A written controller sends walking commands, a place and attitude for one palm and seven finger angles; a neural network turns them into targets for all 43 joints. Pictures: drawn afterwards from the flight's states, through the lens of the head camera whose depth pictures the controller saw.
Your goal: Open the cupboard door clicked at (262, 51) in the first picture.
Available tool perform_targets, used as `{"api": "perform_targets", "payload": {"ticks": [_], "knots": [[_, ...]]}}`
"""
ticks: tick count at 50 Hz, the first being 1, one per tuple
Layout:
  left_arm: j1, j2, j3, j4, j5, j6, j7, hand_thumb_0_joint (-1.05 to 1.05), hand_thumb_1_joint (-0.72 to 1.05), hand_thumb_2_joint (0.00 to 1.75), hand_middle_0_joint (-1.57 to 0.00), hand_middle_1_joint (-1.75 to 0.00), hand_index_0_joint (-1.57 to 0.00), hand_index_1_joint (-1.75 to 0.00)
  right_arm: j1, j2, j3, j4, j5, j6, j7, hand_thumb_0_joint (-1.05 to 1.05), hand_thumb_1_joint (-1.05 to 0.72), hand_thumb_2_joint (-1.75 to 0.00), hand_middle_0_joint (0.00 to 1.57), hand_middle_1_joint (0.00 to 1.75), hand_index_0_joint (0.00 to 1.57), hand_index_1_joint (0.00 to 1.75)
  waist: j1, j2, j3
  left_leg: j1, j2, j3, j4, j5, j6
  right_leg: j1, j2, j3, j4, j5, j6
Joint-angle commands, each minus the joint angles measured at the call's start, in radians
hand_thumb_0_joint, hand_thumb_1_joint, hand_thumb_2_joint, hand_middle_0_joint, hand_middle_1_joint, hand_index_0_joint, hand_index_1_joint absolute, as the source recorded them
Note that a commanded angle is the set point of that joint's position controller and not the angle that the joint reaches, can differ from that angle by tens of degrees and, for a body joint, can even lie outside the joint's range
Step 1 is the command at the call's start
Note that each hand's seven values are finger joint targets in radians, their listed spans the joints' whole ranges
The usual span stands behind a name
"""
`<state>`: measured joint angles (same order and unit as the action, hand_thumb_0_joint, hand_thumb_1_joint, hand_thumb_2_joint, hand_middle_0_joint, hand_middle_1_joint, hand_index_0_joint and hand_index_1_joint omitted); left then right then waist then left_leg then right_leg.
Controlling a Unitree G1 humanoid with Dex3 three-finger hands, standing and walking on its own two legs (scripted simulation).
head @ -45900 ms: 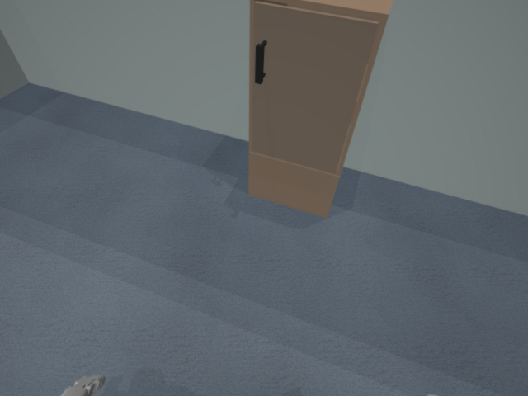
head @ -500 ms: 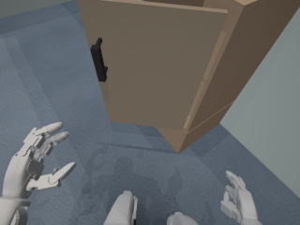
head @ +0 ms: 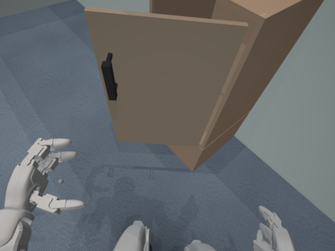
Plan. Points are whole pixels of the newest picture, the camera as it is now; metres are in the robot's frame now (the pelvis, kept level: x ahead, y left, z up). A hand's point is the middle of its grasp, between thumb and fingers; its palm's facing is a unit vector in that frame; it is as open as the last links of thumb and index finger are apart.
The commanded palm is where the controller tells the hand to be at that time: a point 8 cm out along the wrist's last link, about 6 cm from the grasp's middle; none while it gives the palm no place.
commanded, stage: raise the hand with hooked fingers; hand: left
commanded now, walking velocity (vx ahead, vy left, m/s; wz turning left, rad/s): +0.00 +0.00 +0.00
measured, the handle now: (111, 77) +0.55 +0.20 +0.05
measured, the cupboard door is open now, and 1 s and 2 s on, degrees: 47 47 47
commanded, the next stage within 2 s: move the hooked fingers beside the handle in 0.94 s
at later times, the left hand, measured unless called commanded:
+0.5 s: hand (39, 157) +0.28 +0.29 +0.07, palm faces +0.06 -1.00 -0.06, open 14.0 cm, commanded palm +0.25 +0.33 +0.07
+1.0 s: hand (58, 155) +0.29 +0.25 +0.07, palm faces +0.06 -1.00 -0.04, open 14.0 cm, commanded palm +0.26 +0.30 +0.07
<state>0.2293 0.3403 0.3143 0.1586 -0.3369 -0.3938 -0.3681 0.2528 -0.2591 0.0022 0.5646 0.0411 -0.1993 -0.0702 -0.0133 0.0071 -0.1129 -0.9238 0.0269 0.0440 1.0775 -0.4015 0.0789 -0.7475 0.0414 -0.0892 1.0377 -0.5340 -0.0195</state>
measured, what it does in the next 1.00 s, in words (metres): stands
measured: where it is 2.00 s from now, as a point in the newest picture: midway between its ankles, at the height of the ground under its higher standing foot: outside the picture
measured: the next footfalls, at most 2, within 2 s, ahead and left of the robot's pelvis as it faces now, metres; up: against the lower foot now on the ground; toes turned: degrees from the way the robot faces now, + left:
none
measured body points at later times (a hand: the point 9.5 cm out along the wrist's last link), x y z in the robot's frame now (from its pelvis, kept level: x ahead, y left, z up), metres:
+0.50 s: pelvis -0.01 +0.01 +0.02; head +0.05 +0.03 +0.46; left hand +0.27 +0.34 +0.08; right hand +0.14 -0.24 -0.06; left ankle +0.07 +0.07 -0.66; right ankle -0.01 -0.12 -0.66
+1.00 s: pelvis +0.01 -0.02 +0.02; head +0.07 -0.01 +0.46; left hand +0.28 +0.31 +0.07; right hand +0.16 -0.27 -0.07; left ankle +0.07 +0.07 -0.66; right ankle -0.01 -0.12 -0.66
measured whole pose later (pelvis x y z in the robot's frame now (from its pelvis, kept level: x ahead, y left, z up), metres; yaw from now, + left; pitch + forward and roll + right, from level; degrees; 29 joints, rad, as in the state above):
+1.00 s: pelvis +0.01 -0.02 +0.02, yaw +1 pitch +12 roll -3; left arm -0.01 0.41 0.40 0.44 -0.35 -0.34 -0.46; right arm 0.27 -0.27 0.04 0.56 0.05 -0.15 -0.07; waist -0.01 0.03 -0.11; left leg -0.83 0.03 0.03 0.98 -0.37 0.05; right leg -0.66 0.05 -0.10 0.95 -0.51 -0.04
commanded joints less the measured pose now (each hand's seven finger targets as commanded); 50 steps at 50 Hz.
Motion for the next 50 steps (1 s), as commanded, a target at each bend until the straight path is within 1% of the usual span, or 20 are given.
{"api": "perform_targets", "payload": {"ticks": [1,4,6,8,11,15,18,22,25,27,29,30,32,34,35,39,40,42,45,50], "knots": [[-0.122,0.205,0.131,-0.162,-0.029,-0.074,0.038,0.0,-0.48,0.31,-0.3,-1.18,-0.3,-1.18,-0.009,-0.159,-0.047,-0.137,-0.004,-0.035,-0.008,0.0,-0.9,-0.9,0.2,0.3,0.2,0.3,0.012,0.151,-0.22,0.457,0.031,-0.2,-0.264,0.07,-0.082,-0.109,0.011,0.002,-0.144,0.111,-0.015],[-0.162,0.179,0.083,-0.04,-0.02,0.004,-0.003,0.0,-0.5,0.3,-0.3,-1.2,-0.3,-1.2,-0.007,-0.174,-0.043,-0.152,0.006,-0.016,-0.01,0.0,-0.9,-0.9,0.2,0.3,0.2,0.3,-0.004,0.119,-0.144,0.406,0.029,-0.206,-0.301,-0.047,-0.08,-0.113,0.01,-0.002,-0.17,0.077,-0.009],[-0.221,0.185,0.061,-0.022,-0.012,0.041,-0.037,0.0,-0.5,0.3,-0.3,-1.2,-0.3,-1.2,-0.004,-0.182,-0.042,-0.163,0.014,-0.014,-0.014,0.0,-0.9,-0.9,0.2,0.3,0.2,0.3,-0.009,0.127,-0.153,0.429,0.027,-0.21,-0.316,-0.068,-0.077,-0.103,0.008,0.003,-0.186,0.072,-0.01],[-0.279,0.211,0.069,-0.029,-0.011,0.059,-0.054,0.0,-0.5,0.3,-0.3,-1.2,-0.3,-1.2,0.002,-0.188,-0.039,-0.171,0.014,-0.013,-0.02,0.0,-0.9,-0.9,0.2,0.3,0.2,0.3,-0.011,0.109,-0.167,0.452,0.028,-0.225,-0.331,-0.085,-0.076,-0.095,0.009,0.006,-0.196,0.069,-0.011],[-0.355,0.269,0.12,-0.078,-0.012,0.03,-0.046,0.0,-0.5,0.3,-0.3,-1.2,-0.3,-1.2,0.003,-0.186,-0.036,-0.169,0.006,-0.019,-0.026,0.0,-0.9,-0.9,0.2,0.3,0.2,0.3,-0.002,0.137,-0.213,0.512,0.029,-0.238,-0.335,-0.07,-0.084,-0.101,0.012,0.012,-0.19,0.072,-0.015],[-0.39,0.328,0.189,-0.073,-0.019,-0.033,-0.023,0.0,-0.5,0.3,-0.3,-1.2,-0.3,-1.2,0.002,-0.182,-0.032,-0.147,-0.005,-0.025,-0.025,0.0,-0.9,-0.9,0.2,0.3,0.2,0.3,0.013,0.148,-0.224,0.535,0.028,-0.241,-0.336,-0.032,-0.096,-0.088,0.015,0.014,-0.185,0.084,-0.023],[-0.396,0.304,0.17,-0.004,-0.016,-0.033,-0.033,0.0,-0.5,0.3,-0.3,-1.2,-0.3,-1.2,0.002,-0.18,-0.03,-0.138,-0.003,-0.022,-0.023,0.0,-0.9,-0.9,0.2,0.3,0.2,0.3,0.007,0.16,-0.211,0.533,0.028,-0.235,-0.338,-0.021,-0.094,-0.085,0.007,0.01,-0.191,0.087,-0.019],[-0.411,0.305,0.148,0.072,-0.02,0.027,-0.085,0.0,-0.5,0.3,-0.3,-1.2,-0.3,-1.2,0.014,-0.19,-0.035,-0.135,0.008,-0.015,-0.028,0.0,-0.9,-0.9,0.2,0.3,0.2,0.3,-0.003,0.127,-0.216,0.517,0.023,-0.209,-0.333,-0.006,-0.076,-0.053,0.006,0.015,-0.224,0.105,-0.014],[-0.393,0.289,0.131,0.085,-0.031,0.053,-0.111,0.0,-0.5,0.3,-0.3,-1.2,-0.3,-1.2,0.017,-0.19,-0.035,-0.146,0.011,-0.018,-0.028,0.0,-0.9,-0.9,0.2,0.3,0.2,0.3,0.006,0.112,-0.206,0.507,0.017,-0.204,-0.337,0.012,-0.069,-0.029,0.009,0.017,-0.238,0.114,-0.019],[-0.385,0.303,0.153,0.069,-0.038,0.045,-0.109,0.0,-0.5,0.3,-0.3,-1.2,-0.3,-1.2,0.022,-0.189,-0.039,-0.147,0.008,-0.019,-0.026,0.0,-0.9,-0.9,0.2,0.3,0.2,0.3,0.01,0.092,-0.226,0.511,0.014,-0.188,-0.321,0.064,-0.064,-0.018,0.009,0.016,-0.243,0.136,-0.017],[-0.39,0.311,0.17,0.066,-0.043,0.026,-0.097,0.0,-0.5,0.3,-0.3,-1.2,-0.3,-1.2,0.027,-0.188,-0.039,-0.145,0.006,-0.017,-0.024,0.0,-0.9,-0.9,0.2,0.3,0.2,0.3,0.007,0.075,-0.216,0.49,0.012,-0.173,-0.306,0.087,-0.06,-0.016,0.011,0.018,-0.242,0.144,-0.015],[-0.399,0.336,0.191,0.064,-0.04,0.011,-0.086,0.0,-0.5,0.3,-0.3,-1.2,-0.3,-1.2,0.028,-0.188,-0.04,-0.138,0.003,-0.019,-0.023,0.0,-0.9,-0.9,0.2,0.3,0.2,0.3,0.013,0.085,-0.205,0.478,0.009,-0.167,-0.296,0.1,-0.06,-0.01,0.013,0.024,-0.238,0.149,-0.02],[-0.415,0.322,0.185,0.058,-0.036,-0.015,-0.073,0.0,-0.5,0.3,-0.3,-1.2,-0.3,-1.2,0.027,-0.183,-0.038,-0.134,0.001,-0.017,-0.018,0.0,-0.9,-0.9,0.2,0.3,0.2,0.3,0.006,0.117,-0.206,0.492,0.01,-0.163,-0.291,0.114,-0.063,-0.028,0.011,0.024,-0.231,0.151,-0.018],[-0.421,0.32,0.184,0.049,-0.03,-0.034,-0.064,0.0,-0.5,0.3,-0.3,-1.2,-0.3,-1.2,0.026,-0.181,-0.041,-0.132,-0.001,-0.017,-0.015,0.0,-0.9,-0.9,0.2,0.3,0.2,0.3,0.006,0.128,-0.223,0.503,0.011,-0.164,-0.288,0.113,-0.063,-0.03,0.008,0.026,-0.226,0.149,-0.017],[-0.422,0.332,0.19,0.047,-0.031,-0.038,-0.063,0.0,-0.5,0.3,-0.3,-1.2,-0.3,-1.2,0.032,-0.183,-0.041,-0.128,-0.003,-0.017,-0.015,0.0,-0.9,-0.9,0.2,0.3,0.2,0.3,0.006,0.114,-0.239,0.492,0.009,-0.156,-0.276,0.129,-0.057,-0.012,0.01,0.033,-0.227,0.16,-0.017],[-0.393,0.313,0.168,0.049,-0.03,-0.034,-0.081,0.0,-0.5,0.3,-0.3,-1.2,-0.3,-1.2,0.028,-0.178,-0.042,-0.127,0.004,-0.012,-0.015,0.0,-0.9,-0.9,0.2,0.3,0.2,0.3,0.005,0.13,-0.262,0.492,0.004,-0.128,-0.254,0.19,-0.051,0.017,0.007,0.041,-0.235,0.204,-0.012],[-0.396,0.328,0.175,0.055,-0.031,-0.029,-0.084,0.0,-0.5,0.3,-0.3,-1.2,-0.3,-1.2,0.033,-0.179,-0.041,-0.125,0.002,-0.011,-0.015,0.0,-0.9,-0.9,0.2,0.3,0.2,0.3,0.005,0.114,-0.261,0.475,0.003,-0.125,-0.246,0.199,-0.048,0.031,0.009,0.046,-0.235,0.217,-0.013],[-0.391,0.315,0.171,0.07,-0.038,-0.014,-0.092,0.0,-0.5,0.3,-0.3,-1.2,-0.3,-1.2,0.027,-0.176,-0.039,-0.129,0.007,-0.005,-0.015,0.0,-0.9,-0.9,0.2,0.3,0.2,0.3,0.002,0.09,-0.248,0.446,-0.003,-0.11,-0.238,0.202,-0.043,0.045,0.007,0.052,-0.242,0.238,-0.007],[-0.405,0.327,0.182,0.076,-0.045,-0.009,-0.092,0.0,-0.5,0.3,-0.3,-1.2,-0.3,-1.2,0.024,-0.175,-0.038,-0.126,0.008,-0.004,-0.02,0.0,-0.9,-0.9,0.2,0.3,0.2,0.3,0.003,0.086,-0.233,0.425,-0.004,-0.102,-0.228,0.195,-0.04,0.052,0.008,0.064,-0.245,0.242,-0.006],[-0.423,0.311,0.174,0.092,-0.051,-0.013,-0.089,0.0,-0.5,0.3,-0.3,-1.2,-0.3,-1.2,0.02,-0.17,-0.034,-0.126,0.008,0.001,-0.02,0.0,-0.9,-0.9,0.2,0.3,0.2,0.3,-0.001,0.065,-0.23,0.39,-0.008,-0.09,-0.206,0.196,-0.035,0.068,0.003,0.086,-0.246,0.262,0.001]]}}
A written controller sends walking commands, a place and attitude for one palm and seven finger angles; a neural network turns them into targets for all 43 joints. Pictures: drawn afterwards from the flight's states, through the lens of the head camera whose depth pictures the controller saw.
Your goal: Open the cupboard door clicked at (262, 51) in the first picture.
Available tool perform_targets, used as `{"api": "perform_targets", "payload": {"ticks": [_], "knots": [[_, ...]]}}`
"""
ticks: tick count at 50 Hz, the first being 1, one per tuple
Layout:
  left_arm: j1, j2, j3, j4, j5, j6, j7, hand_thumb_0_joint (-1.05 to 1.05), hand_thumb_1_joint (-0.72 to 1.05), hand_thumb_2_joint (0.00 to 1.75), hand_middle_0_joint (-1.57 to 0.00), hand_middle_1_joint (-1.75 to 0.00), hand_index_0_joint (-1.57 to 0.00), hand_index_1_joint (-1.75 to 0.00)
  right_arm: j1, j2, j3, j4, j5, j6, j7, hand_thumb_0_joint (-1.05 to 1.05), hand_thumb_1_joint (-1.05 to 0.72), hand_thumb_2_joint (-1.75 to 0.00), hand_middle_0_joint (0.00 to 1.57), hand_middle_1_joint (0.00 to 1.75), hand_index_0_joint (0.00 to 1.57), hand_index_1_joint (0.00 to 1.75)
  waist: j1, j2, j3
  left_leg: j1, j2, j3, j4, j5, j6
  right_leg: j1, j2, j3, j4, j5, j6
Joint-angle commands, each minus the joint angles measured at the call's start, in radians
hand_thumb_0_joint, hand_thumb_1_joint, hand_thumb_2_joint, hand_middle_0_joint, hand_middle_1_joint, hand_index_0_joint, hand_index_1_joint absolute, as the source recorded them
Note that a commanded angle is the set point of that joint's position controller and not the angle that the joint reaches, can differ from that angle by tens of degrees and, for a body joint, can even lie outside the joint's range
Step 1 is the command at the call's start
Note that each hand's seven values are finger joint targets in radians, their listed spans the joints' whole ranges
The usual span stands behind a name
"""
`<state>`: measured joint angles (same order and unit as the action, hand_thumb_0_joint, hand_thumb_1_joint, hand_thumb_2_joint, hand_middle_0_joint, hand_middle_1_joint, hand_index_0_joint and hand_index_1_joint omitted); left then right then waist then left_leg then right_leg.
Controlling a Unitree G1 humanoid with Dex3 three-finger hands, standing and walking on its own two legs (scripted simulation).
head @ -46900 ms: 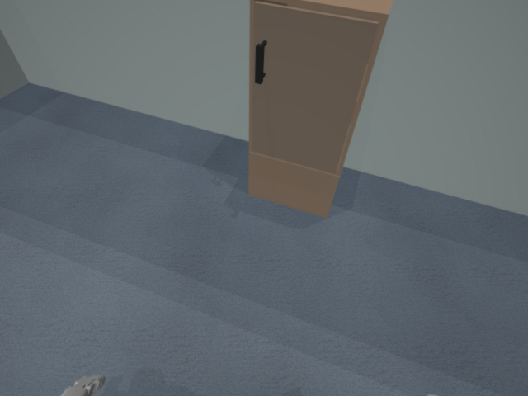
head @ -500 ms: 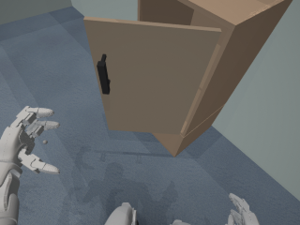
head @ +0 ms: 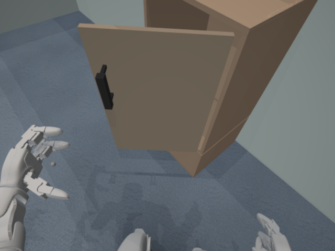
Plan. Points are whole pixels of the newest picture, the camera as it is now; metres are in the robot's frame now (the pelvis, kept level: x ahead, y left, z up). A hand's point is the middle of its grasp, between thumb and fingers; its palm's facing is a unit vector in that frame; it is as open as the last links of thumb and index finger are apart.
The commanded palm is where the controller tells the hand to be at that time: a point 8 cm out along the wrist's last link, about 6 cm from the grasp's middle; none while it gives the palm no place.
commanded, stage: move the hooked fingers beside the handle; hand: left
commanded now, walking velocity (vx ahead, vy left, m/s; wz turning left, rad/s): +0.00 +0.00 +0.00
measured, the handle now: (106, 87) +0.55 +0.22 +0.03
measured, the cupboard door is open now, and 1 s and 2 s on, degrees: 47 47 47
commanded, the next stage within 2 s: none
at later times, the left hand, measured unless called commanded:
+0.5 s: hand (64, 138) +0.35 +0.27 +0.05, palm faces +0.04 -1.00 -0.02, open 14.0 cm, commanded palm +0.33 +0.32 +0.05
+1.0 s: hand (72, 116) +0.42 +0.28 +0.04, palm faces +0.03 -1.00 -0.01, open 14.0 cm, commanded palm +0.40 +0.32 +0.04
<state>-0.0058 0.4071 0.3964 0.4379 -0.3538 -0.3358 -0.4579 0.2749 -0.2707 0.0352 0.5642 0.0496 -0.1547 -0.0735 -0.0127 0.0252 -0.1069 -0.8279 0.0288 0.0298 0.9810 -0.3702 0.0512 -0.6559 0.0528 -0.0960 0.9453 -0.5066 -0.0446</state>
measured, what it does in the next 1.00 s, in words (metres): stands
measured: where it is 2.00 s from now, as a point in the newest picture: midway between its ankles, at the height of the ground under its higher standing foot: outside the picture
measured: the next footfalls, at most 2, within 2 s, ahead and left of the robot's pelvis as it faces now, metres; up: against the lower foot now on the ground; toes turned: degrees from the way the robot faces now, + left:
none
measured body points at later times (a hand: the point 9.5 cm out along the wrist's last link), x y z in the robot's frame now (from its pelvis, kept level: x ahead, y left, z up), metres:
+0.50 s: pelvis +0.00 +0.00 -0.01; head +0.07 +0.02 +0.44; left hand +0.35 +0.33 +0.05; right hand +0.11 -0.27 -0.10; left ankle +0.06 +0.09 -0.68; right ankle -0.02 -0.10 -0.68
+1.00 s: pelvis +0.00 +0.02 -0.01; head +0.09 +0.06 +0.42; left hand +0.42 +0.33 +0.05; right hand +0.07 -0.25 -0.11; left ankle +0.06 +0.09 -0.68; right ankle -0.02 -0.10 -0.68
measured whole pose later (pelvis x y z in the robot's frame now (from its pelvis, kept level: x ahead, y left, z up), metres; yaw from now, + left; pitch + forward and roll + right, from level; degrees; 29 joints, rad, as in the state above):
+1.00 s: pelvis +0.00 +0.02 -0.01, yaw -1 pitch +18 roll -5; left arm -0.58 0.51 0.41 0.96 -0.20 -0.40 -0.39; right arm 0.33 -0.27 0.03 0.63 0.03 -0.04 -0.05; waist -0.09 0.01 -0.11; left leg -0.98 0.03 0.05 1.05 -0.39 0.09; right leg -0.80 0.05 -0.08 1.01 -0.51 -0.01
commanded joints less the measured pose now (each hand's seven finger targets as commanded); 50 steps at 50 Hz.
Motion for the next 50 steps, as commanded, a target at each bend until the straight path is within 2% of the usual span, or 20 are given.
{"api": "perform_targets", "payload": {"ticks": [1,3,6,7,9,13,15,18,21,24,26,28,30,33,34,37,40,44,46,50], "knots": [[-0.175,0.236,0.089,-0.18,-0.03,-0.074,-0.002,0.0,-0.5,0.3,-0.3,-1.2,-0.3,-1.2,-0.002,-0.157,-0.068,-0.125,0.0,-0.044,-0.015,0.0,-0.9,-0.9,0.2,0.3,0.2,0.3,0.0,0.038,-0.252,0.299,-0.01,-0.073,-0.106,0.185,-0.007,-0.015,-0.011,0.093,-0.148,0.261,0.028],[-0.202,0.255,0.101,-0.185,-0.028,-0.081,-0.001,0.0,-0.5,0.3,-0.3,-1.2,-0.3,-1.2,-0.002,-0.157,-0.069,-0.119,0.001,-0.041,-0.015,0.0,-0.9,-0.9,0.2,0.3,0.2,0.3,-0.004,0.052,-0.266,0.297,-0.01,-0.069,-0.094,0.198,-0.007,-0.015,-0.014,0.101,-0.141,0.286,0.033],[-0.338,0.287,0.105,-0.12,-0.012,-0.083,-0.003,0.0,-0.5,0.3,-0.3,-1.2,-0.3,-1.2,0.0,-0.16,-0.063,-0.097,-0.001,-0.036,-0.021,0.0,-0.9,-0.9,0.2,0.3,0.2,0.3,-0.028,0.051,-0.225,0.242,-0.008,-0.068,-0.071,0.15,-0.006,-0.048,-0.017,0.118,-0.139,0.236,0.035],[-0.354,0.315,0.131,-0.087,-0.01,-0.085,-0.004,0.0,-0.5,0.3,-0.3,-1.2,-0.3,-1.2,0.005,-0.161,-0.063,-0.091,-0.001,-0.033,-0.024,0.0,-0.9,-0.9,0.2,0.3,0.2,0.3,-0.023,0.04,-0.223,0.228,-0.006,-0.071,-0.07,0.14,-0.007,-0.046,-0.017,0.122,-0.139,0.219,0.034],[-0.391,0.297,0.105,-0.077,-0.002,-0.094,-0.013,0.0,-0.5,0.3,-0.3,-1.2,-0.3,-1.2,0.004,-0.159,-0.063,-0.089,0.0,-0.033,-0.027,0.0,-0.9,-0.9,0.2,0.3,0.2,0.3,-0.022,0.085,-0.251,0.257,-0.007,-0.071,-0.072,0.147,-0.007,-0.057,-0.017,0.115,-0.132,0.215,0.028],[-0.44,0.301,0.088,-0.06,0.001,-0.091,-0.028,0.0,-0.5,0.3,-0.3,-1.2,-0.3,-1.2,0.014,-0.162,-0.065,-0.085,0.001,-0.032,-0.026,0.0,-0.9,-0.9,0.2,0.3,0.2,0.3,-0.016,0.11,-0.321,0.3,-0.005,-0.074,-0.068,0.185,-0.006,-0.044,-0.016,0.113,-0.124,0.252,0.027],[-0.463,0.31,0.091,-0.008,0.003,-0.081,-0.03,0.0,-0.5,0.3,-0.3,-1.2,-0.3,-1.2,0.024,-0.165,-0.066,-0.074,0.0,-0.027,-0.027,0.0,-0.9,-0.9,0.2,0.3,0.2,0.3,-0.021,0.073,-0.308,0.281,-0.003,-0.076,-0.062,0.184,-0.003,-0.048,-0.013,0.114,-0.123,0.254,0.027],[-0.449,0.357,0.134,0.055,0.01,-0.062,-0.027,0.0,-0.5,0.3,-0.3,-1.2,-0.3,-1.2,0.034,-0.172,-0.068,-0.077,0.002,-0.011,-0.023,0.0,-0.9,-0.9,0.2,0.3,0.2,0.3,-0.008,0.053,-0.303,0.248,-0.004,-0.072,-0.069,0.189,-0.005,-0.032,-0.015,0.11,-0.12,0.268,0.029],[-0.519,0.325,0.098,0.086,0.021,-0.053,-0.019,0.0,-0.5,0.3,-0.3,-1.2,-0.3,-1.2,0.039,-0.168,-0.067,-0.083,0.003,0.0,-0.019,0.0,-0.9,-0.9,0.2,0.3,0.2,0.3,-0.021,0.062,-0.287,0.243,-0.005,-0.068,-0.071,0.168,-0.004,-0.061,-0.013,0.104,-0.12,0.245,0.03],[-0.582,0.345,0.111,0.105,0.036,-0.074,0.0,0.0,-0.5,0.3,-0.3,-1.2,-0.3,-1.2,0.062,-0.175,-0.074,-0.072,-0.001,0.009,-0.017,0.0,-0.9,-0.9,0.2,0.3,0.2,0.3,-0.029,0.062,-0.302,0.272,0.002,-0.083,-0.074,0.168,-0.006,-0.099,-0.007,0.09,-0.11,0.219,0.024],[-0.582,0.365,0.127,0.098,0.045,-0.094,0.008,0.0,-0.5,0.3,-0.3,-1.2,-0.3,-1.2,0.072,-0.178,-0.078,-0.069,-0.005,0.014,-0.013,0.0,-0.9,-0.9,0.2,0.3,0.2,0.3,-0.018,0.092,-0.347,0.307,0.004,-0.088,-0.07,0.203,-0.01,-0.099,-0.005,0.086,-0.096,0.237,0.018],[-0.637,0.338,0.095,0.089,0.053,-0.109,0.014,0.0,-0.5,0.3,-0.3,-1.2,-0.3,-1.2,0.077,-0.176,-0.078,-0.062,-0.007,0.019,-0.009,0.0,-0.9,-0.9,0.2,0.3,0.2,0.3,-0.034,0.099,-0.358,0.341,0.007,-0.099,-0.073,0.202,-0.011,-0.13,-0.002,0.076,-0.095,0.217,0.018],[-0.65,0.371,0.116,0.118,0.065,-0.114,0.022,0.0,-0.5,0.3,-0.3,-1.2,-0.3,-1.2,0.093,-0.184,-0.081,-0.048,-0.01,0.028,-0.01,0.0,-0.9,-0.9,0.2,0.3,0.2,0.3,-0.036,0.095,-0.36,0.348,0.012,-0.108,-0.068,0.217,-0.01,-0.146,0.002,0.071,-0.088,0.217,0.014],[-0.668,0.353,0.101,0.156,0.07,-0.104,0.021,0.0,-0.5,0.3,-0.3,-1.2,-0.3,-1.2,0.096,-0.183,-0.081,-0.048,-0.009,0.04,-0.008,0.0,-0.9,-0.9,0.2,0.3,0.2,0.3,-0.042,0.106,-0.349,0.35,0.01,-0.109,-0.08,0.201,-0.013,-0.159,-0.002,0.066,-0.098,0.202,0.016],[-0.693,0.379,0.117,0.175,0.075,-0.101,0.025,0.0,-0.5,0.3,-0.3,-1.2,-0.3,-1.2,0.104,-0.189,-0.081,-0.041,-0.01,0.046,-0.01,0.0,-0.9,-0.9,0.2,0.3,0.2,0.3,-0.043,0.094,-0.336,0.352,0.014,-0.118,-0.085,0.194,-0.015,-0.172,-0.001,0.061,-0.098,0.189,0.015],[-0.761,0.361,0.088,0.179,0.087,-0.107,0.031,0.0,-0.5,0.3,-0.3,-1.2,-0.3,-1.2,0.109,-0.188,-0.081,-0.036,-0.012,0.055,-0.008,0.0,-0.9,-0.9,0.2,0.3,0.2,0.3,-0.051,0.144,-0.345,0.391,0.018,-0.13,-0.088,0.193,-0.02,-0.213,-0.001,0.055,-0.095,0.17,0.011],[-0.786,0.335,0.065,0.174,0.094,-0.123,0.045,0.0,-0.5,0.3,-0.3,-1.2,-0.3,-1.2,0.123,-0.189,-0.084,-0.037,-0.018,0.062,-0.004,0.0,-0.9,-0.9,0.2,0.3,0.2,0.3,-0.057,0.146,-0.377,0.442,0.025,-0.154,-0.088,0.223,-0.025,-0.245,0.004,0.046,-0.082,0.169,0.006],[-0.88,0.336,0.053,0.292,0.116,-0.123,0.058,0.0,-0.5,0.3,-0.3,-1.2,-0.3,-1.2,0.138,-0.198,-0.084,-0.014,-0.02,0.081,-0.002,0.0,-0.9,-0.9,0.2,0.3,0.2,0.3,-0.079,0.105,-0.324,0.408,0.031,-0.178,-0.097,0.146,-0.03,-0.297,0.0,0.037,-0.074,0.128,0.009],[-0.91,0.362,0.068,0.325,0.125,-0.125,0.061,0.0,-0.5,0.3,-0.3,-1.2,-0.3,-1.2,0.148,-0.204,-0.083,-0.013,-0.023,0.089,-0.002,0.0,-0.9,-0.9,0.2,0.3,0.2,0.3,-0.08,0.093,-0.35,0.403,0.03,-0.174,-0.086,0.16,-0.028,-0.296,0.001,0.039,-0.066,0.137,0.009],[-0.989,0.354,0.048,0.32,0.142,-0.143,0.071,0.0,-0.5,0.3,-0.3,-1.2,-0.3,-1.2,0.162,-0.202,-0.084,-0.015,-0.029,0.105,0.005,0.0,-0.9,-0.9,0.2,0.3,0.2,0.3,-0.079,0.159,-0.398,0.463,0.036,-0.198,-0.082,0.186,-0.038,-0.337,0.002,0.034,-0.044,0.138,0.003]]}}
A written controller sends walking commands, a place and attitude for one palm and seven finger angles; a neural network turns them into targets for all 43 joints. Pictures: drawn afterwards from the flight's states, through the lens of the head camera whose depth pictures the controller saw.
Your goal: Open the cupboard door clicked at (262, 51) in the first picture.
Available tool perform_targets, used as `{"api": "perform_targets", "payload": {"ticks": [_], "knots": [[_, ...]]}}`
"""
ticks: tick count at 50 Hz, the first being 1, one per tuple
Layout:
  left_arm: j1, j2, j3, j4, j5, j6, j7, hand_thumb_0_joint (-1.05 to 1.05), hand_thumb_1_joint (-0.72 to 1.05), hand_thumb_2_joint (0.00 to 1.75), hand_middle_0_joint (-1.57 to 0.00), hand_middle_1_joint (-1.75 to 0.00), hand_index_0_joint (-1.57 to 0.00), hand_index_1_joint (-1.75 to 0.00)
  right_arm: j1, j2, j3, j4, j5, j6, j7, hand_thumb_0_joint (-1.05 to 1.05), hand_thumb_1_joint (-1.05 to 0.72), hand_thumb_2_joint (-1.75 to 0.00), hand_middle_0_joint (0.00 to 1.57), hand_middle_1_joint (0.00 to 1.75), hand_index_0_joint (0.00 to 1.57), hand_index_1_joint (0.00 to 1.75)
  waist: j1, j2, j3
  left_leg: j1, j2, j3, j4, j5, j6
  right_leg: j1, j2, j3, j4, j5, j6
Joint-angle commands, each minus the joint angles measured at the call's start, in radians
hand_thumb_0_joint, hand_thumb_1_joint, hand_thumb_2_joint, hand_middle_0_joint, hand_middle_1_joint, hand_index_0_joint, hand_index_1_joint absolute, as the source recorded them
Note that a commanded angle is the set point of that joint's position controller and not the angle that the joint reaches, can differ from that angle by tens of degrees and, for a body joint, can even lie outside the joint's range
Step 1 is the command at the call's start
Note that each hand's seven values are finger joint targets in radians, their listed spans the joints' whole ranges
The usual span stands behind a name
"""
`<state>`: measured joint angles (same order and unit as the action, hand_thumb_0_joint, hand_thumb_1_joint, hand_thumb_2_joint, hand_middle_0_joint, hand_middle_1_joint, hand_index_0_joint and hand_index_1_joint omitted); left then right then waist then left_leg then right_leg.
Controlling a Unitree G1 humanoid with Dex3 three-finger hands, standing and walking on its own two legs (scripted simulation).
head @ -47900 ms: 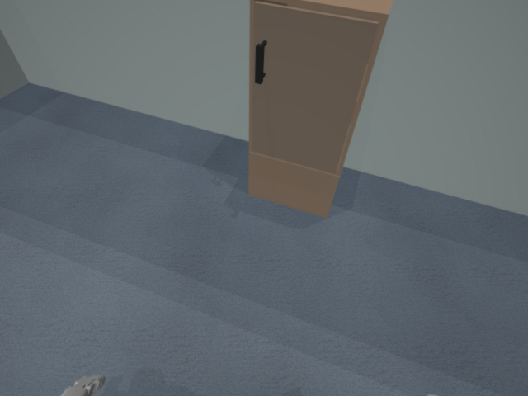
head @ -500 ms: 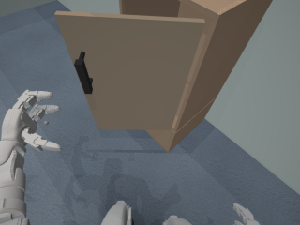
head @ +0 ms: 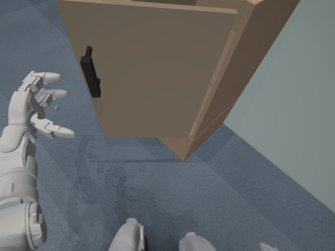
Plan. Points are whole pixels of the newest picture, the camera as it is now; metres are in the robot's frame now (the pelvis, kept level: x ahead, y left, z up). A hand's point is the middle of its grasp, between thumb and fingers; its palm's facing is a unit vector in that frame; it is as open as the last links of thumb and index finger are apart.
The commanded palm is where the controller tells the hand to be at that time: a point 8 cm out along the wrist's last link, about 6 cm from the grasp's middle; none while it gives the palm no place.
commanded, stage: move the hooked fingers beside the handle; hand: left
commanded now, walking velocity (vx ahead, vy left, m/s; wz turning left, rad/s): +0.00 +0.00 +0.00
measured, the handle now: (92, 73) +0.54 +0.21 +0.05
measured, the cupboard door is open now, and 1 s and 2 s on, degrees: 47 47 47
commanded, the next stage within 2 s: slide the fingers in behind the handle in 1.68 s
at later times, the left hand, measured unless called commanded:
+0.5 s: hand (63, 85) +0.49 +0.26 +0.06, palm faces +0.07 -1.00 +0.00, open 14.0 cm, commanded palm +0.48 +0.30 +0.05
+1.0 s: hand (64, 79) +0.51 +0.27 +0.05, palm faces +0.10 -1.00 +0.01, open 14.0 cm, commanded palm +0.50 +0.30 +0.05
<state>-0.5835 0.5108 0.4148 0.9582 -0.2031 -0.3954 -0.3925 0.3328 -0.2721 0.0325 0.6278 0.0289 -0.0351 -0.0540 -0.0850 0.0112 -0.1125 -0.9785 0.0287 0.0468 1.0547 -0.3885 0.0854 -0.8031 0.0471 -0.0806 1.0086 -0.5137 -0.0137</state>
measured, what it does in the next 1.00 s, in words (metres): stands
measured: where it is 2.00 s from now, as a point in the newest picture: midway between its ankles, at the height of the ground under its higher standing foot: outside the picture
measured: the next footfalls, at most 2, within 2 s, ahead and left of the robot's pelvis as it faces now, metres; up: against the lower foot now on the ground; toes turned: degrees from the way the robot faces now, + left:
none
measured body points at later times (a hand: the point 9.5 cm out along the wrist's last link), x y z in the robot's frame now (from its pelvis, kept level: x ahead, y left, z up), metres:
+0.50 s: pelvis +0.00 -0.01 -0.01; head +0.13 +0.04 +0.41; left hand +0.48 +0.32 +0.06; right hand +0.01 -0.29 -0.11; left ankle +0.06 +0.06 -0.66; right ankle -0.02 -0.12 -0.66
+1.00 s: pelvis +0.01 -0.01 -0.02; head +0.16 +0.03 +0.41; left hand +0.50 +0.32 +0.05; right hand +0.00 -0.28 -0.11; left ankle +0.06 +0.06 -0.66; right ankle -0.02 -0.12 -0.66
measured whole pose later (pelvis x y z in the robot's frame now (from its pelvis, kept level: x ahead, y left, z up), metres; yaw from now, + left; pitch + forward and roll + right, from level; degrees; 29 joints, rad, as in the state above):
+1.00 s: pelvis +0.01 -0.01 -0.02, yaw -3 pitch +25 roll -6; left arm -0.86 0.72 0.56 1.19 -0.11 -0.37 -0.40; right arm 0.40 -0.27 0.05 0.63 0.01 0.07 -0.03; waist -0.17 0.02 -0.11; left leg -1.15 0.08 0.03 1.15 -0.43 0.07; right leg -0.97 0.09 -0.09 1.07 -0.54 -0.03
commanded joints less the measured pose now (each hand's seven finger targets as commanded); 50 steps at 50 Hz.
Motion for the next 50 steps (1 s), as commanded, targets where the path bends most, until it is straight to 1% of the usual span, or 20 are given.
{"api": "perform_targets", "payload": {"ticks": [1,3,5,9,11,17,20,24,26,28,31,32,36,38,39,40,41,42,46,50], "knots": [[-0.398,0.287,0.06,-0.202,-0.002,-0.089,0.014,0.0,-0.5,0.3,-0.3,-1.2,-0.3,-1.2,0.107,-0.205,-0.082,-0.076,-0.01,-0.008,-0.012,0.0,-0.9,-0.9,0.2,0.3,0.2,0.3,0.009,0.187,-0.424,0.635,0.039,-0.218,-0.156,0.228,-0.078,-0.185,0.007,0.021,-0.107,0.153,-0.028],[-0.423,0.269,0.044,-0.204,0.001,-0.097,0.024,0.0,-0.5,0.3,-0.3,-1.2,-0.3,-1.2,0.112,-0.201,-0.083,-0.074,-0.012,0.003,-0.009,0.0,-0.9,-0.9,0.2,0.3,0.2,0.3,-0.001,0.185,-0.435,0.658,0.044,-0.224,-0.15,0.259,-0.081,-0.193,0.009,0.018,-0.106,0.167,-0.027],[-0.427,0.294,0.07,-0.171,0.003,-0.097,0.034,0.0,-0.5,0.3,-0.3,-1.2,-0.3,-1.2,0.124,-0.205,-0.081,-0.07,-0.015,0.013,-0.006,0.0,-0.9,-0.9,0.2,0.3,0.2,0.3,-0.004,0.155,-0.435,0.633,0.043,-0.226,-0.143,0.262,-0.078,-0.188,0.013,0.015,-0.101,0.168,-0.027],[-0.508,0.33,0.071,-0.049,0.021,-0.077,0.035,0.0,-0.5,0.3,-0.3,-1.2,-0.3,-1.2,0.131,-0.213,-0.073,-0.061,-0.011,0.034,-0.008,0.0,-0.9,-0.9,0.2,0.3,0.2,0.3,-0.037,0.108,-0.345,0.509,0.034,-0.198,-0.131,0.159,-0.06,-0.191,0.011,0.025,-0.114,0.135,-0.017],[-0.533,0.375,0.095,-0.04,0.034,-0.087,0.032,0.0,-0.5,0.3,-0.3,-1.2,-0.3,-1.2,0.143,-0.217,-0.072,-0.061,-0.013,0.041,-0.013,0.0,-0.9,-0.9,0.2,0.3,0.2,0.3,-0.033,0.131,-0.389,0.524,0.034,-0.192,-0.116,0.2,-0.06,-0.189,0.014,0.03,-0.104,0.152,-0.02],[-0.625,0.4,0.085,-0.024,0.039,-0.109,0.009,0.0,-0.5,0.3,-0.3,-1.2,-0.3,-1.2,0.163,-0.218,-0.068,-0.042,-0.02,0.056,-0.01,0.0,-0.9,-0.9,0.2,0.3,0.2,0.3,-0.05,0.204,-0.435,0.555,0.042,-0.199,-0.084,0.232,-0.065,-0.232,0.021,0.032,-0.089,0.159,-0.023],[-0.648,0.395,0.072,0.025,0.035,-0.089,-0.009,0.0,-0.5,0.3,-0.3,-1.2,-0.3,-1.2,0.182,-0.22,-0.066,-0.034,-0.018,0.063,-0.011,0.0,-0.9,-0.9,0.2,0.3,0.2,0.3,-0.068,0.186,-0.443,0.531,0.039,-0.193,-0.062,0.247,-0.057,-0.237,0.024,0.034,-0.087,0.173,-0.021],[-0.674,0.458,0.096,0.073,0.048,-0.052,-0.012,0.0,-0.5,0.3,-0.3,-1.2,-0.3,-1.2,0.197,-0.229,-0.061,-0.035,-0.017,0.074,-0.014,0.0,-0.9,-0.9,0.2,0.3,0.2,0.3,-0.073,0.179,-0.429,0.476,0.038,-0.183,-0.051,0.238,-0.051,-0.23,0.022,0.039,-0.088,0.173,-0.015],[-0.7,0.493,0.117,0.05,0.055,-0.056,-0.007,0.0,-0.5,0.3,-0.3,-1.2,-0.3,-1.2,0.203,-0.23,-0.06,-0.037,-0.02,0.076,-0.014,0.0,-0.9,-0.9,0.2,0.3,0.2,0.3,-0.064,0.209,-0.47,0.495,0.04,-0.183,-0.038,0.281,-0.052,-0.23,0.024,0.04,-0.077,0.194,-0.016],[-0.728,0.496,0.114,0.045,0.063,-0.06,0.002,0.0,-0.5,0.3,-0.3,-1.2,-0.3,-1.2,0.211,-0.228,-0.059,-0.035,-0.023,0.079,-0.01,0.0,-0.9,-0.9,0.2,0.3,0.2,0.3,-0.074,0.217,-0.487,0.497,0.041,-0.183,-0.026,0.286,-0.052,-0.238,0.027,0.042,-0.075,0.195,-0.015],[-0.769,0.556,0.142,0.08,0.079,-0.06,0.013,0.0,-0.5,0.3,-0.3,-1.2,-0.3,-1.2,0.222,-0.236,-0.054,-0.031,-0.023,0.082,-0.013,0.0,-0.9,-0.9,0.2,0.3,0.2,0.3,-0.091,0.199,-0.465,0.457,0.046,-0.185,-0.015,0.272,-0.049,-0.245,0.03,0.042,-0.069,0.188,-0.013],[-0.794,0.54,0.12,0.088,0.082,-0.055,0.012,0.0,-0.5,0.3,-0.3,-1.2,-0.3,-1.2,0.219,-0.233,-0.051,-0.03,-0.022,0.083,-0.012,0.0,-0.9,-0.9,0.2,0.3,0.2,0.3,-0.103,0.216,-0.457,0.442,0.044,-0.179,-0.005,0.259,-0.046,-0.259,0.03,0.045,-0.07,0.184,-0.011],[-0.698,0.559,0.137,0.103,0.088,-0.036,-0.005,0.0,-0.5,0.3,-0.3,-1.2,-0.3,-1.2,0.236,-0.236,-0.051,-0.044,-0.025,0.091,-0.007,0.0,-0.9,-0.9,0.2,0.3,0.2,0.3,-0.067,0.251,-0.508,0.486,0.045,-0.179,-0.008,0.339,-0.054,-0.237,0.033,0.038,-0.06,0.228,-0.017],[-0.673,0.549,0.133,0.099,0.087,-0.024,-0.013,0.0,-0.5,0.3,-0.3,-1.2,-0.3,-1.2,0.241,-0.234,-0.052,-0.048,-0.026,0.1,-0.004,0.0,-0.9,-0.9,0.2,0.3,0.2,0.3,-0.064,0.244,-0.507,0.49,0.047,-0.181,-0.006,0.358,-0.055,-0.24,0.035,0.033,-0.06,0.238,-0.016],[-0.699,0.514,0.104,0.073,0.079,-0.024,-0.019,0.0,-0.5,0.3,-0.3,-1.2,-0.3,-1.2,0.24,-0.231,-0.053,-0.046,-0.025,0.103,-0.001,0.0,-0.9,-0.9,0.2,0.3,0.2,0.3,-0.082,0.243,-0.511,0.5,0.048,-0.178,-0.002,0.359,-0.052,-0.246,0.036,0.035,-0.063,0.246,-0.012],[-0.685,0.515,0.123,0.06,0.066,-0.028,-0.023,0.0,-0.5,0.3,-0.3,-1.2,-0.3,-1.2,0.245,-0.229,-0.055,-0.047,-0.027,0.102,0.0,0.0,-0.9,-0.9,0.2,0.3,0.2,0.3,-0.069,0.237,-0.532,0.507,0.046,-0.18,0.002,0.387,-0.051,-0.228,0.037,0.034,-0.057,0.266,-0.015],[-0.655,0.551,0.154,0.066,0.069,-0.024,-0.024,0.0,-0.5,0.3,-0.3,-1.2,-0.3,-1.2,0.244,-0.236,-0.061,-0.049,-0.025,0.103,-0.001,0.0,-0.9,-0.9,0.2,0.3,0.2,0.3,-0.064,0.221,-0.532,0.505,0.051,-0.179,-0.003,0.383,-0.054,-0.225,0.037,0.033,-0.06,0.265,-0.013],[-0.69,0.53,0.134,0.031,0.059,-0.028,-0.025,0.0,-0.5,0.3,-0.3,-1.2,-0.3,-1.2,0.244,-0.233,-0.058,-0.047,-0.024,0.105,0.0,0.0,-0.9,-0.9,0.2,0.3,0.2,0.3,-0.073,0.231,-0.539,0.509,0.048,-0.177,-0.001,0.39,-0.051,-0.22,0.038,0.035,-0.061,0.275,-0.011],[-0.694,0.585,0.196,-0.017,0.058,-0.05,-0.008,0.0,-0.5,0.3,-0.3,-1.2,-0.3,-1.2,0.244,-0.232,-0.067,-0.04,-0.026,0.095,0.003,0.0,-0.9,-0.9,0.2,0.3,0.2,0.3,-0.063,0.227,-0.561,0.497,0.045,-0.166,0.005,0.411,-0.047,-0.175,0.04,0.044,-0.06,0.312,-0.012],[-0.681,0.561,0.182,0.009,0.069,-0.058,0.0,0.0,-0.5,0.3,-0.3,-1.2,-0.3,-1.2,0.243,-0.226,-0.066,-0.034,-0.024,0.094,0.005,0.0,-0.9,-0.9,0.2,0.3,0.2,0.3,-0.07,0.22,-0.505,0.491,0.044,-0.161,0.0,0.392,-0.047,-0.183,0.044,0.043,-0.07,0.298,-0.014]]}}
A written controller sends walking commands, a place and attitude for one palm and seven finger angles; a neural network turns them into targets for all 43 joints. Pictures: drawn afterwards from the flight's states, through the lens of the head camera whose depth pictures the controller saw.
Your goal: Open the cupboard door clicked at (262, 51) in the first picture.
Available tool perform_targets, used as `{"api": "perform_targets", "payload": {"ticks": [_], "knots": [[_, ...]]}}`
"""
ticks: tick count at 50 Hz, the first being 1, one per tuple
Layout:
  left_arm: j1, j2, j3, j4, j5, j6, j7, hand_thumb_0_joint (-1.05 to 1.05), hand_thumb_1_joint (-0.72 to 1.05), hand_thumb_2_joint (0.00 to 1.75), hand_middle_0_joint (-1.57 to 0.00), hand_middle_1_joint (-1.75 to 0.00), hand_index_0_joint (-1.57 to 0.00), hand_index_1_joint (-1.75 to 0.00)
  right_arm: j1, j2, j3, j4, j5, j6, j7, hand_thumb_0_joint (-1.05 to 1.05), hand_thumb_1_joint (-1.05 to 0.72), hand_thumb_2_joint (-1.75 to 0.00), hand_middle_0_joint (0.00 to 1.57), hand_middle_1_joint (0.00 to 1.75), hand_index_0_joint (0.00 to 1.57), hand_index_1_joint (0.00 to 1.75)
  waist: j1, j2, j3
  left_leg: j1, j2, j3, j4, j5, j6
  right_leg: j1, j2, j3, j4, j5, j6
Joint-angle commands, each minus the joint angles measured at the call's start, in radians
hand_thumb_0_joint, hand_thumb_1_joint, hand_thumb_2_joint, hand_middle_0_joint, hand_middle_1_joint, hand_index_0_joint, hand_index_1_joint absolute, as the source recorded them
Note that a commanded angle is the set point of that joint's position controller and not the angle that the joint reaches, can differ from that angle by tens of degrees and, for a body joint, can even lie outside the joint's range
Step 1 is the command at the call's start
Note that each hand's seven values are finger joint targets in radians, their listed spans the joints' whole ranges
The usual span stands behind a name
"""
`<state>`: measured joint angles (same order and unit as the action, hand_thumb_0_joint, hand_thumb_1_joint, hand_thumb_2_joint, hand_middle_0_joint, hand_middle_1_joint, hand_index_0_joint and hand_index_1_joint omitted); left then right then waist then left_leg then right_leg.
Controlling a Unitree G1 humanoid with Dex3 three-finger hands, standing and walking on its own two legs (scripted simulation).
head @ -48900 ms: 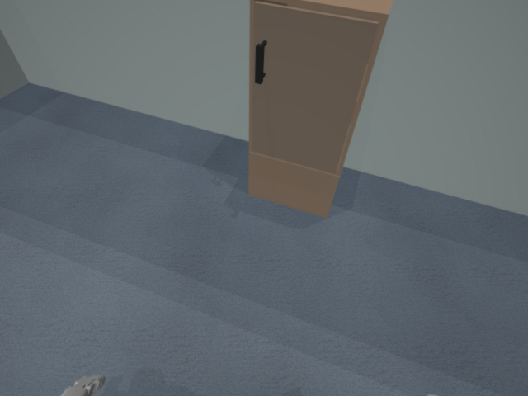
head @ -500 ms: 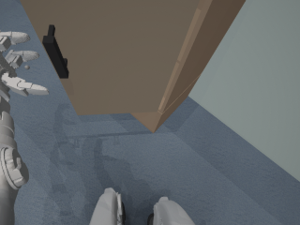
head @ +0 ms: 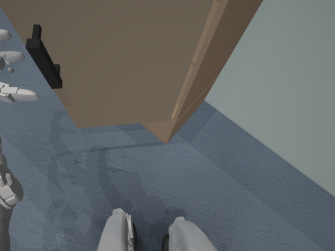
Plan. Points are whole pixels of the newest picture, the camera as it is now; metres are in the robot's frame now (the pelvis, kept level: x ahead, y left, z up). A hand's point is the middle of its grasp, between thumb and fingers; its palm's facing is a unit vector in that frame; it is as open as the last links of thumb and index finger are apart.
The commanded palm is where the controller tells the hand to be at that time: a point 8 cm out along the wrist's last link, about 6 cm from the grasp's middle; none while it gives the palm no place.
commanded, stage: move the hooked fingers beside the handle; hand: left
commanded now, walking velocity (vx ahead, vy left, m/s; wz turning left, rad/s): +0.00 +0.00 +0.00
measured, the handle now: (47, 59) +0.52 +0.24 +0.07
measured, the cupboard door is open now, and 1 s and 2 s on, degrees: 47 47 47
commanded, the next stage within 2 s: slide the fingers in behind the handle in 0.68 s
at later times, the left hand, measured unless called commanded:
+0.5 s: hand (20, 67) +0.50 +0.29 +0.06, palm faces +0.14 -0.99 -0.01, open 14.0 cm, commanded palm +0.48 +0.32 +0.07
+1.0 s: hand (23, 70) +0.49 +0.28 +0.07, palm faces +0.14 -0.99 +0.00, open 14.1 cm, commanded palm +0.47 +0.30 +0.07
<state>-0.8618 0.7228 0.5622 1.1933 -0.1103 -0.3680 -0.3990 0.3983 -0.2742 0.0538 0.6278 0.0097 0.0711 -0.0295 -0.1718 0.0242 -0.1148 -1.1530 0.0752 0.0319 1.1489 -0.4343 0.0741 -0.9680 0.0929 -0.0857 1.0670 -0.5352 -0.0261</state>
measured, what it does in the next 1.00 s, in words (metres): stands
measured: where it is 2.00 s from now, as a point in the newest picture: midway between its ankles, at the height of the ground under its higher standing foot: outside the picture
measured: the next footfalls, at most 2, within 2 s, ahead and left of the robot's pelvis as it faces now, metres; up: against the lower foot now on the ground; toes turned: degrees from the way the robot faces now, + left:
none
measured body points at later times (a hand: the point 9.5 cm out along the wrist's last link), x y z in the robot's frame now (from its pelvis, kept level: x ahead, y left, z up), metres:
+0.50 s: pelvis +0.00 +0.01 +0.00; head +0.15 +0.05 +0.42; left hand +0.49 +0.34 +0.07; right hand +0.01 -0.27 -0.10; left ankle +0.05 +0.07 -0.65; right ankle -0.02 -0.11 -0.65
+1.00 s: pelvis +0.00 +0.00 +0.00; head +0.14 +0.04 +0.42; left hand +0.48 +0.33 +0.07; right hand +0.01 -0.28 -0.10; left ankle +0.05 +0.07 -0.65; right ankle -0.02 -0.11 -0.65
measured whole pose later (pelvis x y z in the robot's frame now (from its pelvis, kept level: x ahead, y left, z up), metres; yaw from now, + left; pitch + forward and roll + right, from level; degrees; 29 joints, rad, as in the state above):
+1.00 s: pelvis +0.00 +0.00 +0.00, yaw +1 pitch +24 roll -6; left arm -0.89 0.66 0.48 1.20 -0.11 -0.39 -0.33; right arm 0.38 -0.28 0.05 0.64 0.01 0.08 -0.02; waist -0.17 0.02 -0.11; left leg -1.15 0.06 0.02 1.15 -0.43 0.07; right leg -0.96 0.09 -0.10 1.07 -0.54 -0.03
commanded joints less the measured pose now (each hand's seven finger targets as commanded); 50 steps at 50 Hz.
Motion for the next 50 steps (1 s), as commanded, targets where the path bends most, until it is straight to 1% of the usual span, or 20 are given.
{"api": "perform_targets", "payload": {"ticks": [1,4,10,11,14,17,20,22,26,27,28,30,31,35,37,42,45,47,48,50], "knots": [[-0.399,0.33,0.012,-0.208,-0.021,-0.082,0.001,0.0,-0.5,0.3,-0.3,-1.2,-0.3,-1.2,0.171,-0.221,-0.083,-0.032,-0.002,-0.011,-0.018,0.0,-0.9,-0.9,0.2,0.3,0.2,0.3,0.015,0.224,-0.491,0.67,-0.003,-0.145,-0.096,0.429,-0.038,-0.032,-0.003,0.048,-0.133,0.309,0.001],[-0.399,0.259,-0.06,-0.16,-0.022,-0.063,-0.016,0.0,-0.5,0.3,-0.3,-1.2,-0.3,-1.2,0.166,-0.221,-0.078,-0.031,0.001,-0.003,-0.019,0.0,-0.9,-0.9,0.2,0.3,0.2,0.3,-0.007,0.214,-0.419,0.67,-0.001,-0.159,-0.112,0.378,-0.04,-0.088,-0.002,0.037,-0.147,0.254,-0.001],[-0.476,0.186,-0.111,-0.164,-0.044,-0.07,-0.019,0.0,-0.5,0.3,-0.3,-1.2,-0.3,-1.2,0.163,-0.226,-0.079,-0.027,-0.005,-0.009,-0.026,0.0,-0.9,-0.9,0.2,0.3,0.2,0.3,-0.028,0.229,-0.42,0.721,0.006,-0.206,-0.119,0.341,-0.048,-0.184,-0.011,0.021,-0.123,0.21,-0.01],[-0.482,0.232,-0.077,-0.168,-0.038,-0.075,-0.009,0.0,-0.5,0.3,-0.3,-1.2,-0.3,-1.2,0.163,-0.235,-0.082,-0.024,-0.007,-0.008,-0.027,0.0,-0.9,-0.9,0.2,0.3,0.2,0.3,-0.019,0.228,-0.447,0.73,0.01,-0.213,-0.118,0.344,-0.053,-0.189,-0.015,0.02,-0.114,0.208,-0.009],[-0.505,0.238,-0.071,-0.199,-0.028,-0.085,0.018,0.0,-0.5,0.3,-0.3,-1.2,-0.3,-1.2,0.165,-0.228,-0.08,-0.027,-0.012,-0.009,-0.023,0.0,-0.9,-0.9,0.2,0.3,0.2,0.3,-0.01,0.25,-0.512,0.745,0.006,-0.211,-0.103,0.382,-0.053,-0.169,-0.017,0.024,-0.103,0.222,-0.008],[-0.499,0.293,-0.026,-0.213,-0.007,-0.089,0.049,0.0,-0.5,0.3,-0.3,-1.2,-0.3,-1.2,0.17,-0.229,-0.081,-0.031,-0.016,-0.005,-0.019,0.0,-0.9,-0.9,0.2,0.3,0.2,0.3,0.006,0.263,-0.552,0.764,0.01,-0.214,-0.1,0.426,-0.059,-0.15,-0.015,0.023,-0.094,0.237,-0.008],[-0.508,0.323,-0.007,-0.226,0.006,-0.089,0.068,0.0,-0.5,0.3,-0.3,-1.2,-0.3,-1.2,0.17,-0.229,-0.076,-0.035,-0.018,-0.001,-0.017,0.0,-0.9,-0.9,0.2,0.3,0.2,0.3,0.01,0.263,-0.552,0.751,0.008,-0.21,-0.101,0.417,-0.057,-0.125,-0.013,0.024,-0.096,0.238,-0.009],[-0.482,0.304,-0.017,-0.248,0.011,-0.089,0.071,0.0,-0.5,0.3,-0.3,-1.2,-0.3,-1.2,0.166,-0.225,-0.08,-0.042,-0.015,0.005,-0.014,0.0,-0.9,-0.9,0.2,0.3,0.2,0.3,0.018,0.289,-0.575,0.789,0.012,-0.21,-0.107,0.448,-0.063,-0.125,-0.01,0.023,-0.102,0.249,-0.008],[-0.447,0.309,-0.012,-0.196,0.003,-0.075,0.057,0.0,-0.5,0.3,-0.3,-1.2,-0.3,-1.2,0.17,-0.229,-0.078,-0.038,-0.01,0.009,-0.016,0.0,-0.9,-0.9,0.2,0.3,0.2,0.3,0.006,0.218,-0.519,0.725,0.009,-0.197,-0.114,0.411,-0.053,-0.093,-0.006,0.025,-0.12,0.25,-0.003],[-0.444,0.268,-0.045,-0.176,-0.003,-0.067,0.047,0.0,-0.5,0.3,-0.3,-1.2,-0.3,-1.2,0.169,-0.223,-0.075,-0.036,-0.007,0.011,-0.015,0.0,-0.9,-0.9,0.2,0.3,0.2,0.3,-0.006,0.207,-0.496,0.702,0.005,-0.189,-0.113,0.383,-0.048,-0.096,-0.004,0.026,-0.126,0.242,-0.001],[-0.439,0.282,-0.034,-0.15,-0.005,-0.062,0.042,0.0,-0.5,0.3,-0.3,-1.2,-0.3,-1.2,0.172,-0.226,-0.076,-0.035,-0.007,0.011,-0.018,0.0,-0.9,-0.9,0.2,0.3,0.2,0.3,-0.006,0.184,-0.461,0.673,0.004,-0.187,-0.118,0.357,-0.045,-0.088,-0.005,0.027,-0.133,0.233,-0.001],[-0.441,0.238,-0.066,-0.14,-0.014,-0.06,0.031,0.0,-0.5,0.3,-0.3,-1.2,-0.3,-1.2,0.174,-0.222,-0.073,-0.037,-0.005,0.008,-0.019,0.0,-0.9,-0.9,0.2,0.3,0.2,0.3,-0.016,0.193,-0.432,0.669,0.001,-0.185,-0.121,0.339,-0.042,-0.106,-0.004,0.027,-0.135,0.224,-0.003],[-0.444,0.261,-0.054,-0.145,-0.013,-0.064,0.028,0.0,-0.5,0.3,-0.3,-1.2,-0.3,-1.2,0.173,-0.228,-0.076,-0.032,-0.007,0.008,-0.022,0.0,-0.9,-0.9,0.2,0.3,0.2,0.3,-0.012,0.202,-0.443,0.681,0.005,-0.188,-0.121,0.35,-0.045,-0.117,-0.007,0.027,-0.133,0.227,-0.003],[-0.437,0.222,-0.073,-0.155,-0.029,-0.079,0.021,0.0,-0.5,0.3,-0.3,-1.2,-0.3,-1.2,0.178,-0.223,-0.078,-0.029,-0.01,0.003,-0.019,0.0,-0.9,-0.9,0.2,0.3,0.2,0.3,-0.014,0.193,-0.447,0.688,0.003,-0.192,-0.118,0.349,-0.044,-0.125,-0.007,0.026,-0.128,0.225,-0.007],[-0.422,0.275,-0.032,-0.158,-0.03,-0.082,0.023,0.0,-0.5,0.3,-0.3,-1.2,-0.3,-1.2,0.178,-0.229,-0.082,-0.028,-0.01,-0.001,-0.021,0.0,-0.9,-0.9,0.2,0.3,0.2,0.3,-0.003,0.182,-0.474,0.665,0.001,-0.181,-0.109,0.368,-0.04,-0.088,-0.009,0.034,-0.128,0.243,-0.004],[-0.39,0.258,-0.029,-0.228,-0.025,-0.102,0.034,0.0,-0.5,0.3,-0.3,-1.2,-0.3,-1.2,0.172,-0.216,-0.085,-0.033,-0.011,0.001,-0.012,0.0,-0.9,-0.9,0.2,0.3,0.2,0.3,0.03,0.25,-0.533,0.723,-0.001,-0.173,-0.105,0.435,-0.049,-0.071,-0.007,0.034,-0.119,0.275,-0.007],[-0.457,0.2,-0.076,-0.236,-0.027,-0.104,0.052,0.0,-0.5,0.3,-0.3,-1.2,-0.3,-1.2,0.169,-0.212,-0.083,-0.024,-0.011,0.004,-0.01,0.0,-0.9,-0.9,0.2,0.3,0.2,0.3,-0.005,0.222,-0.482,0.716,0.002,-0.185,-0.112,0.377,-0.046,-0.104,-0.006,0.031,-0.125,0.241,-0.006],[-0.466,0.197,-0.083,-0.206,-0.022,-0.094,0.065,0.0,-0.5,0.3,-0.3,-1.2,-0.3,-1.2,0.162,-0.216,-0.082,-0.021,-0.008,0.005,-0.012,0.0,-0.9,-0.9,0.2,0.3,0.2,0.3,-0.016,0.208,-0.446,0.683,0.0,-0.181,-0.118,0.318,-0.043,-0.11,-0.008,0.033,-0.136,0.212,-0.001],[-0.463,0.222,-0.065,-0.209,-0.02,-0.094,0.07,0.0,-0.5,0.3,-0.3,-1.2,-0.3,-1.2,0.163,-0.219,-0.083,-0.02,-0.008,0.003,-0.013,0.0,-0.9,-0.9,0.2,0.3,0.2,0.3,-0.006,0.209,-0.456,0.676,-0.002,-0.177,-0.118,0.316,-0.042,-0.092,-0.008,0.036,-0.137,0.215,-0.003],[-0.474,0.199,-0.084,-0.235,-0.018,-0.103,0.074,0.0,-0.5,0.3,-0.3,-1.2,-0.3,-1.2,0.166,-0.216,-0.084,-0.018,-0.01,0.001,-0.014,0.0,-0.9,-0.9,0.2,0.3,0.2,0.3,-0.009,0.223,-0.487,0.702,-0.004,-0.176,-0.111,0.348,-0.042,-0.087,-0.009,0.04,-0.133,0.236,-0.006]]}}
